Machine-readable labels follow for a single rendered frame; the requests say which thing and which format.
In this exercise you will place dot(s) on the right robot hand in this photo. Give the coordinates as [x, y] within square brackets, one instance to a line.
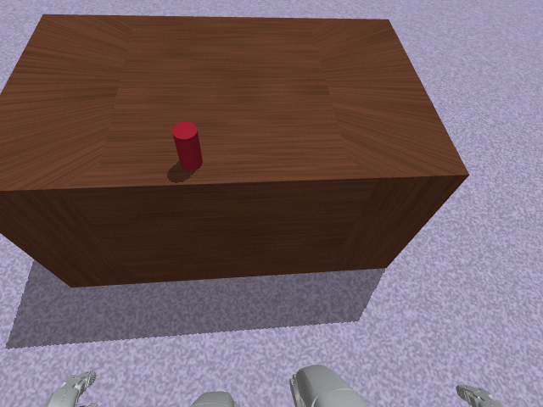
[477, 397]

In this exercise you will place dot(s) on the left robot hand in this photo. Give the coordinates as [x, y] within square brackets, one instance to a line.
[72, 389]

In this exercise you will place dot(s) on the can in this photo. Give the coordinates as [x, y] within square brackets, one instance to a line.
[187, 145]

